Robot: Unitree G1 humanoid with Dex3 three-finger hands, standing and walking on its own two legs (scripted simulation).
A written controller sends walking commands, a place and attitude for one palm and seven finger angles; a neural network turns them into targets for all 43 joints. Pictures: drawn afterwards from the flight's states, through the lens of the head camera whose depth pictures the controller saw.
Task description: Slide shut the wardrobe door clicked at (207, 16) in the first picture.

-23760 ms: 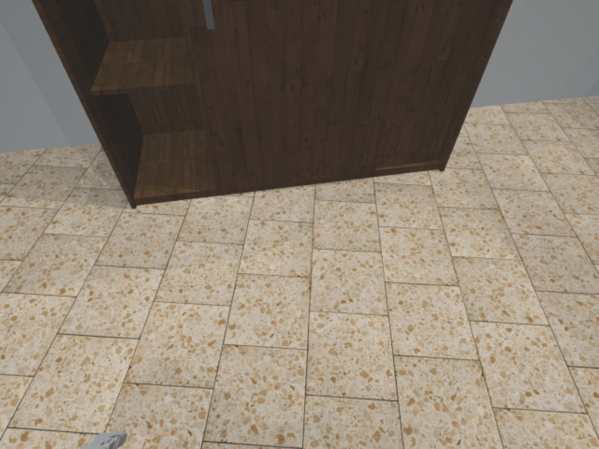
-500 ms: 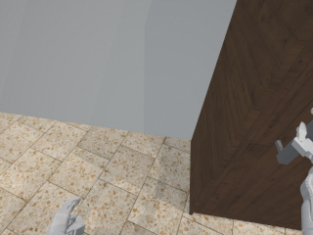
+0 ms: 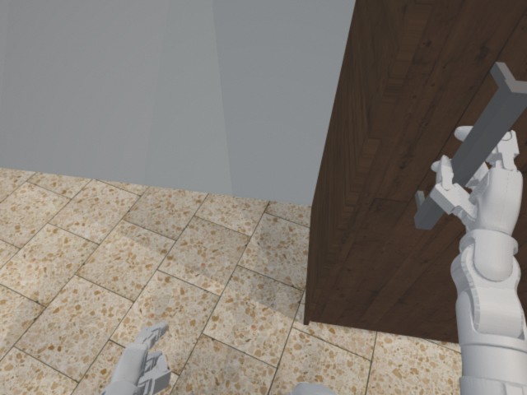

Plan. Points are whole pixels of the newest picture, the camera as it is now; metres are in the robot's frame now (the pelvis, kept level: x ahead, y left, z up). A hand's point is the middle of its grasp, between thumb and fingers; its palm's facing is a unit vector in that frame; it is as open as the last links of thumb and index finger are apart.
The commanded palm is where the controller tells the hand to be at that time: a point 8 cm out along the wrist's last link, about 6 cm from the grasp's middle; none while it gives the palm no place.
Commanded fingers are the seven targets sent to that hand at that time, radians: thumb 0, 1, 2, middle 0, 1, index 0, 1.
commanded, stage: stop walking and hold the door there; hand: right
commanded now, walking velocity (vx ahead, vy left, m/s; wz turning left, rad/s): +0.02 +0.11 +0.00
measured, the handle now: (455, 158) +0.40 -0.26 +0.16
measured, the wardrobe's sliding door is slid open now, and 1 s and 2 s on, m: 0.00 0.00 0.00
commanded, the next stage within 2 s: loosen the grip on the handle in 0.98 s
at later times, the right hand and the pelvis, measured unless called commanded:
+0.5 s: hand (441, 185) +0.35 -0.22 +0.16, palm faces +0.32 +0.93 -0.16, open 6.4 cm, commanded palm +0.32 -0.24 +0.15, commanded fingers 0.00 -0.90 -0.90 0.45 1.40 0.45 1.40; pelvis +0.01 -0.02 +0.01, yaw +2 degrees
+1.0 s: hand (441, 185) +0.35 -0.22 +0.16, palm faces +0.33 +0.93 -0.16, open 6.4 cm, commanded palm +0.32 -0.24 +0.15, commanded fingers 0.00 -0.90 -0.90 0.45 1.40 0.45 1.40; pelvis +0.03 -0.02 +0.01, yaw +1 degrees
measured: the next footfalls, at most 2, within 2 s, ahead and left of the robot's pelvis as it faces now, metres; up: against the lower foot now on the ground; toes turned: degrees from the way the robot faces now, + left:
right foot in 0.06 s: +0.08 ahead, -0.14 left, +0.01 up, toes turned +2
left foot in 0.38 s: +0.07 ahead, +0.08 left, +0.01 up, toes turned +2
